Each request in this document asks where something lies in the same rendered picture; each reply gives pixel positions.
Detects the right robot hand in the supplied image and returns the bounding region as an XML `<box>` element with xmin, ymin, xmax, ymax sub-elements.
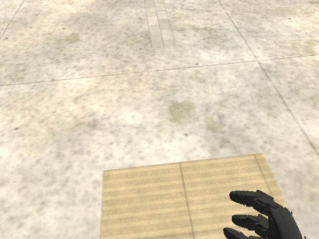
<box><xmin>223</xmin><ymin>189</ymin><xmax>306</xmax><ymax>239</ymax></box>

